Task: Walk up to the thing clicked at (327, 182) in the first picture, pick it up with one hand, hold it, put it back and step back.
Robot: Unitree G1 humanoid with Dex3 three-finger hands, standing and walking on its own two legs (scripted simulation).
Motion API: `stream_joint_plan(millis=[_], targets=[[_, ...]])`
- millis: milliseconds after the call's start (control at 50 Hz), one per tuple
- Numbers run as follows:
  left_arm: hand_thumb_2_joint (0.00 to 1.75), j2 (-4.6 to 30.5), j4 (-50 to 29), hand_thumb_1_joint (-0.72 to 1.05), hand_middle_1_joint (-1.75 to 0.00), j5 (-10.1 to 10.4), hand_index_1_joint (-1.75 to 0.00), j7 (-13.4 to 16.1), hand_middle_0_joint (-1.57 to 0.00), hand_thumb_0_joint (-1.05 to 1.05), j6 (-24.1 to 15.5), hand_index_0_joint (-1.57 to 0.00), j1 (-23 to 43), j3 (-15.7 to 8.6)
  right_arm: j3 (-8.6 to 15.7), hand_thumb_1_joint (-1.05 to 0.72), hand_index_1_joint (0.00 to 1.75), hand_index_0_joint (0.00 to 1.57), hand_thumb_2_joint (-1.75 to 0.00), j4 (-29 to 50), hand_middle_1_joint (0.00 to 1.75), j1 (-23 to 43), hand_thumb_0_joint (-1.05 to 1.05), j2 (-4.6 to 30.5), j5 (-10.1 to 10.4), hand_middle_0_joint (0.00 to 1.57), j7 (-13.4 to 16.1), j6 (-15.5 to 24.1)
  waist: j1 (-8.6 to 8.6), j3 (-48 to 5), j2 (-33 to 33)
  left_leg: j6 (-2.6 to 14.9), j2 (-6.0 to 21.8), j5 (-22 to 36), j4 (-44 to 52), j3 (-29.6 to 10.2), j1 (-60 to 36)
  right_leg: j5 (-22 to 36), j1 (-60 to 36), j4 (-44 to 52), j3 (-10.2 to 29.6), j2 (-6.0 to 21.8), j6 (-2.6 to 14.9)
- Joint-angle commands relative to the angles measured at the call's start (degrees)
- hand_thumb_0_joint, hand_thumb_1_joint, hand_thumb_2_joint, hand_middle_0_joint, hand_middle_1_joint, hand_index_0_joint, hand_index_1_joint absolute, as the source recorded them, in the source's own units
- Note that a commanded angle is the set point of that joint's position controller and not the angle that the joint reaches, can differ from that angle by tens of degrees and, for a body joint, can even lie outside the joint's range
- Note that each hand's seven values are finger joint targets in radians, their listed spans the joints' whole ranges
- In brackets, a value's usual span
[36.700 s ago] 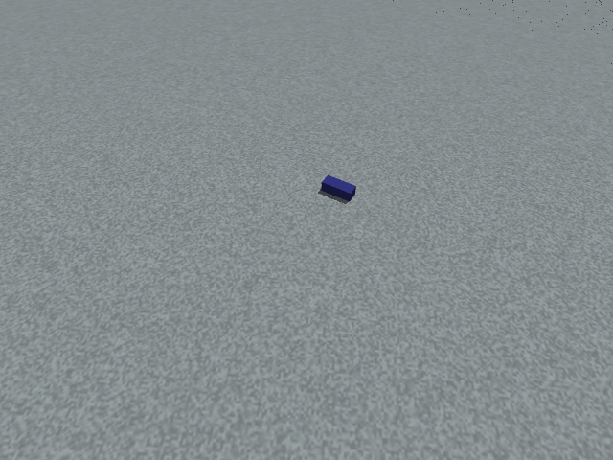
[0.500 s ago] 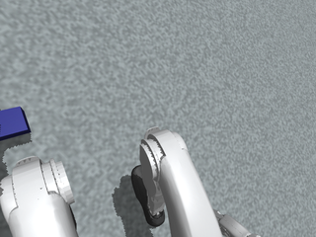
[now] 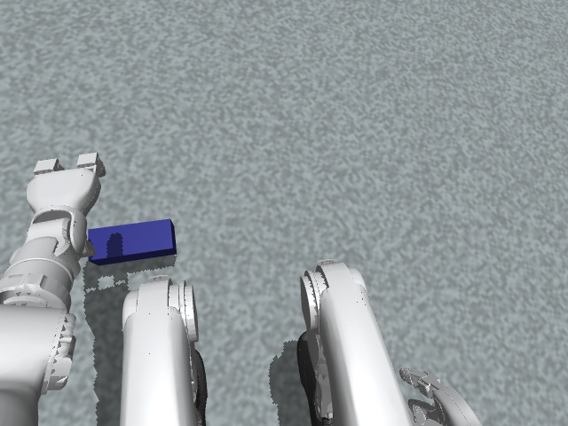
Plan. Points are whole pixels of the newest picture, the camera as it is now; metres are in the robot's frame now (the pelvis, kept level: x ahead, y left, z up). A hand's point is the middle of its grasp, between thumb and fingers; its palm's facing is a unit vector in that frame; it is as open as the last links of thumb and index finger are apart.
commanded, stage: withdraw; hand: left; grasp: from above
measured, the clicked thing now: (134, 242) +0.44 +0.25 -0.33
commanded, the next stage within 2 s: home in 0.26 s
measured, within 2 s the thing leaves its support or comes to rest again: neither
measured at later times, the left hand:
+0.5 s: hand (109, 222) +0.45 +0.27 -0.22, palm faces -0.40 -0.08 -0.91, open 13.3 cm
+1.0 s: hand (64, 260) +0.34 +0.25 -0.02, palm faces -0.27 -0.69 -0.67, open 7.8 cm
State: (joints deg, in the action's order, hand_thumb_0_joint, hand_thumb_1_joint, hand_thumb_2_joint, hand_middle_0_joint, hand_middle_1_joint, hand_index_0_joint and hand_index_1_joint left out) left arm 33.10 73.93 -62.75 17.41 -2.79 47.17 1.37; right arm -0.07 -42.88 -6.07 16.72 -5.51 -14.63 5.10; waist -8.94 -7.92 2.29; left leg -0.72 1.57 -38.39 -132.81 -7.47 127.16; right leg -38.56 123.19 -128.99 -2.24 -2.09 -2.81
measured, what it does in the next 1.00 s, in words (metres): rises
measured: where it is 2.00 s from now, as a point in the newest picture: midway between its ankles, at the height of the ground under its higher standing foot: (258, 415)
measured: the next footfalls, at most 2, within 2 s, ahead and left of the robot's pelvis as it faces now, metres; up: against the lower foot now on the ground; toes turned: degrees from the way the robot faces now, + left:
none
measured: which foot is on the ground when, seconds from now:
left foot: down 0.00-1.00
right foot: down 0.00-1.00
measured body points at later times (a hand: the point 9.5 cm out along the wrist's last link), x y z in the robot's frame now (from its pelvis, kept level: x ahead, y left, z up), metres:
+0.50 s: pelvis +0.00 +0.00 -0.04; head +0.23 +0.07 +0.33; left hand +0.47 +0.27 -0.17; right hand +0.04 -0.28 -0.13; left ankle +0.09 +0.13 -0.32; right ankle +0.10 -0.13 -0.32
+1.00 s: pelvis +0.01 +0.00 +0.10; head +0.19 +0.04 +0.51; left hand +0.35 +0.28 +0.02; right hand +0.18 -0.26 -0.02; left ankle +0.08 +0.13 -0.32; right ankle +0.10 -0.13 -0.32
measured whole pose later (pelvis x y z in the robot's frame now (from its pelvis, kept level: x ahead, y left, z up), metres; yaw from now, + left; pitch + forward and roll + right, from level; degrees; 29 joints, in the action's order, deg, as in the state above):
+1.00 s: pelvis +0.01 +0.00 +0.10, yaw +2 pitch +33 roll -5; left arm 24.5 31.6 -28.4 2.6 2.3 17.5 -2.4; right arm 2.4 -35.5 -6.4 17.0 0.0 -5.7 1.5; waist -3.1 -11.0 1.9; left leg -1.2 1.7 -37.9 -115.2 -6.0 110.9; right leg -38.4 107.4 -112.3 -2.2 -0.9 -1.8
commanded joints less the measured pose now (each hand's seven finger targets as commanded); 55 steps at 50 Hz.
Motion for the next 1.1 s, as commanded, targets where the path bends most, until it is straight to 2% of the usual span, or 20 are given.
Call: stream_joint_plan(millis=[0, 40, 80, 140, 280, 320, 360, 400, 440, 580, 640, 660, 680, 740, 800, 820, 880, 920, 980, 1080], targets=[[1.01, 10.4, -5.5, -0.5, -0.99, -0.4, -1.0, -3.2, -0.1, 0.0, -3.4, -0.09, 15.6, 0.4, 3.5, -0.9, 0.3, 0.2, -0.9, 2.5, 0.3, -10.8, 0.0, 12.2, 0.9, 0.2, 3.9, -1.0, -3.41, -23.6, -1.2, 2.88, -2.2, 0.8, 14.2, 5.6, -15.4, 0.7, -19.9, 19.3, -2.5, -2.0, 5.12], [1.01, 10.0, -6.7, -0.5, -0.99, -1.2, -1.0, -3.3, -0.1, 0.0, -5.7, -0.09, 16.9, 1.4, 2.6, -0.9, 0.3, 0.2, -0.9, 3.7, 0.3, -9.7, 0.0, 11.7, 0.9, 0.2, 5.2, -1.1, -2.47, -24.2, -0.4, 2.65, -2.5, 1.4, 14.5, 6.0, -16.6, 1.3, -19.3, 19.0, -2.9, -1.7, 5.25], [0.99, 12.3, -5.8, -0.48, -0.96, -2.7, -0.98, -2.0, -0.12, 0.0, -7.8, -0.11, 18.7, -0.3, 2.1, -0.9, 0.3, 0.2, -0.9, 3.4, 0.3, -9.7, 0.0, 11.6, 0.4, 0.2, 6.2, -1.2, -2.26, -26.4, 2.0, 2.48, -2.3, 2.7, 14.3, 5.9, -19.2, 3.4, -18.6, 17.4, -3.2, -1.5, 5.17], [0.99, 13.0, -1.4, -0.48, -0.97, -5.8, -0.98, 0.9, -0.11, 0.0, -10.4, -0.1, 20.2, -0.4, 1.1, -0.89, 0.3, 0.2, -0.9, 2.9, 0.3, -9.8, 0.0, 11.8, -0.5, 0.2, 7.2, -1.6, -3.37, -26.1, 4.2, 2.27, -2.2, 3.3, 13.2, 5.9, -19.3, 4.4, -16.1, 15.5, -3.5, -1.5, 5.29], [0.98, 18.1, 8.1, -0.48, -1.0, -11.1, -0.99, 10.8, -0.09, 0.0, -13.6, -0.1, 27.6, -3.2, -0.9, -0.89, 0.3, 0.2, -0.89, 1.7, 0.3, -11.3, 0.0, 13.2, -3.7, 0.2, 8.1, -0.3, -6.15, -27.3, 8.9, 1.69, -2.0, 2.8, 9.9, 4.9, -21.1, 3.2, -11.8, 11.9, -4.7, -1.5, 5.17], [0.97, 21.2, 8.1, -0.47, -1.0, -12.4, -0.99, 13.7, -0.09, 0.0, -13.4, -0.1, 29.6, -5.5, -1.1, -0.89, 0.3, 0.2, -0.89, 1.1, 0.3, -11.9, 0.0, 14.0, -4.6, 0.2, 8.0, 0.4, -5.86, -29.7, 14.3, 1.04, -1.9, 4.0, 10.2, 4.7, -24.7, 5.0, -10.7, 9.7, -6.1, -1.1, 5.31], [0.96, 22.7, 7.3, -0.34, -0.84, -12.4, -0.83, 15.9, -0.25, 0.0, -12.4, -0.23, 29.2, -7.5, -0.9, -0.88, 0.3, 0.2, -0.89, 0.5, 0.3, -11.8, 0.0, 14.4, -5.3, 0.2, 7.7, 0.8, -5.07, -32.2, 17.4, 0.72, -1.9, 4.7, 10.2, 4.7, -26.7, 6.2, -9.6, 8.2, -7.0, -1.1, 5.41], [0.94, 22.0, 5.7, -0.36, -0.85, -11.5, -0.88, 16.9, -0.19, 0.0, -10.9, -0.17, 29.1, -7.6, -0.7, -0.89, 0.3, 0.2, -0.89, 0.2, 0.3, -12.0, 0.0, 14.3, -6.0, 0.2, 7.1, 1.2, -5.98, -33.1, 19.8, 0.63, -1.5, 5.6, 9.4, 4.9, -27.4, 7.4, -9.0, 7.5, -7.2, -1.1, 5.34], [0.96, 23.8, 2.0, -0.27, -0.72, -10.1, -0.75, 17.2, -0.26, 0.0, -9.4, -0.23, 27.7, -9.6, 0.2, -0.88, 0.3, 0.2, -0.89, 0.0, 0.3, -12.1, 0.0, 14.6, -6.1, 0.2, 6.4, 1.7, -4.69, -37.0, 23.2, 0.4, -1.6, 7.3, 9.7, 5.1, -30.1, 9.3, -9.3, 6.5, -7.7, -0.6, 5.53], [0.91, 19.9, -9.2, 0.09, -0.56, 1.2, -0.58, 10.1, -0.23, 0.0, -3.5, -0.21, 16.5, -10.8, 3.5, -0.89, 0.3, 0.2, -0.9, 0.1, 0.3, -15.8, 0.0, 13.7, -2.8, 0.2, 4.6, 0.9, -0.29, -47.5, 20.3, 1.35, -1.6, 13.9, 12.4, 6.2, -32.2, 16.1, -18.8, 10.2, -6.4, -0.7, 5.14], [0.91, 17.3, -15.3, 0.33, -0.49, 8.1, -0.5, 4.8, -0.22, 0.0, -1.9, -0.21, 12.2, -11.0, 5.0, -0.89, 0.3, 0.2, -0.9, 1.2, 0.3, -16.7, 0.0, 13.6, -0.4, 0.2, 4.5, 0.4, 0.71, -45.7, 15.3, 1.92, -1.7, 14.2, 15.0, 6.1, -31.7, 16.7, -22.0, 13.6, -5.7, -0.6, 4.94], [0.94, 13.9, -16.8, 0.41, -0.49, 10.5, -0.5, 2.6, -0.23, 0.0, -1.0, -0.22, 8.0, -9.4, 5.2, -0.89, 0.3, 0.2, -0.9, 1.5, 0.3, -17.0, 0.0, 12.9, 0.4, 0.2, 4.5, 0.0, 0.72, -45.1, 14.1, 2.08, -1.8, 13.3, 16.4, 6.1, -31.7, 16.1, -23.7, 15.4, -5.3, -0.6, 4.81], [0.93, 13.9, -22.4, 0.49, -0.46, 12.7, -0.47, 0.6, -0.22, 0.0, -0.5, -0.21, 6.1, -9.5, 5.5, -0.89, 0.3, 0.2, -0.9, 2.9, 0.3, -16.0, 0.0, 13.1, 1.3, 0.2, 4.6, -0.3, 1.41, -45.6, 12.5, 2.22, -1.8, 12.9, 17.7, 5.9, -32.1, 15.9, -25.6, 16.8, -5.1, -0.7, 4.8], [0.95, 7.6, -28.9, 0.73, -0.37, 19.7, -0.37, -5.7, -0.21, 0.0, 1.5, -0.21, -4.3, -7.0, 5.7, -0.9, 0.3, 0.2, -0.9, 5.6, 0.3, -13.8, 0.0, 11.7, 3.4, 0.2, 5.1, -1.4, 1.44, -39.5, 6.1, 2.76, -1.6, 8.8, 21.7, 4.8, -30.0, 13.2, -27.8, 20.8, -4.4, -0.7, 4.53], [0.91, 7.6, -38.9, 0.9, -0.31, 25.8, -0.31, -10.1, -0.2, 0.0, 2.5, -0.2, -10.3, -8.4, 5.8, -0.9, 0.3, 0.2, -0.9, 8.3, 0.3, -11.1, 0.0, 10.8, 4.7, 0.2, 6.5, -2.0, 3.21, -37.0, 3.0, 2.92, -1.2, 6.9, 25.1, 4.1, -30.7, 11.7, -30.4, 24.3, -3.3, -0.5, 4.41], [0.9, 5.7, -41.6, 0.9, -0.3, 27.8, -0.3, -11.0, -0.2, 0.0, 2.8, -0.2, -12.5, -7.4, 5.7, -0.9, 0.3, 0.2, -0.9, 9.1, 0.3, -10.0, 0.0, 10.1, 5.0, 0.2, 6.8, -2.1, 3.36, -35.5, 2.4, 2.88, -1.1, 6.3, 26.3, 4.2, -31.0, 11.0, -31.2, 25.7, -3.0, -0.5, 4.37], [0.9, 2.8, -50.4, 0.9, -0.3, 33.1, -0.3, -13.1, -0.2, 0.0, 3.1, -0.2, -15.2, -6.9, 5.8, -0.9, 0.3, 0.2, -0.9, 11.3, 0.3, -7.7, 0.0, 8.9, 5.7, 0.2, 8.3, -2.0, 3.79, -33.5, 2.7, 2.74, -0.8, 4.8, 30.0, 4.3, -34.9, 9.2, -33.2, 29.8, -2.0, -0.3, 4.5], [0.9, 3.7, -55.1, 0.9, -0.3, 35.5, -0.3, -13.2, -0.2, 0.0, 3.4, -0.2, -16.3, -8.3, 5.6, -0.9, 0.3, 0.2, -0.9, 12.4, 0.3, -6.3, 0.0, 8.7, 6.0, 0.2, 9.5, -1.8, 4.52, -33.5, 3.3, 2.76, -0.9, 4.1, 31.9, 4.8, -37.3, 8.1, -35.1, 32.6, -1.3, -0.1, 4.53], [0.9, -0.1, -60.2, 0.9, -0.3, 38.8, -0.3, -13.5, -0.2, 0.0, 4.9, -0.2, -21.4, -7.2, 5.5, -0.9, 0.3, 0.2, -0.9, 13.5, 0.3, -4.3, 0.0, 8.3, 6.5, 0.2, 11.0, -1.2, 5.25, -33.4, 5.5, 2.08, -0.6, 4.9, 36.4, 4.1, -43.9, 8.4, -36.5, 34.6, -1.0, 0.4, 4.81], [0.9, -3.4, -66.8, 0.9, -0.3, 46.5, -0.3, -13.7, -0.2, 0.0, 9.8, -0.2, -30.6, -6.7, 5.0, -0.9, 0.3, 0.2, -0.9, 16.2, 0.3, -1.1, 0.0, 7.9, 7.1, 0.2, 13.7, -0.3, 5.23, -30.4, 5.5, 1.71, -0.3, 0.9, 44.7, 2.8, -51.5, 5.0, -40.5, 41.0, -1.0, 0.7, 4.47]])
